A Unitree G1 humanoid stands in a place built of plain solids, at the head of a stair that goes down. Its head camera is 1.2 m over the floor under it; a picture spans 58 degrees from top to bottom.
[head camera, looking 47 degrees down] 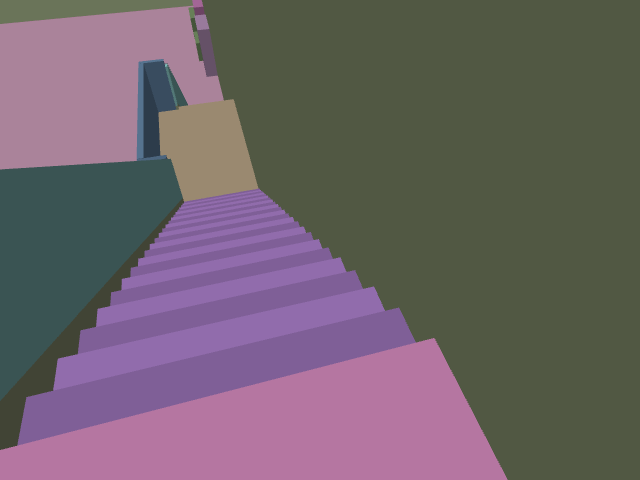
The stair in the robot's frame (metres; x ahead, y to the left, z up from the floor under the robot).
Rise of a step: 0.16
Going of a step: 0.23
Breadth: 1.29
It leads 15 degrees to the left of straight ahead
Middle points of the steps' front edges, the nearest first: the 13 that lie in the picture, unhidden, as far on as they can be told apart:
0.53 0.26 0.00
0.75 0.32 -0.16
0.97 0.38 -0.32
1.19 0.45 -0.48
1.41 0.51 -0.64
1.63 0.57 -0.80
1.85 0.63 -0.96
2.07 0.69 -1.12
2.30 0.75 -1.28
2.52 0.81 -1.44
2.74 0.87 -1.60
2.96 0.93 -1.76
3.18 1.00 -1.92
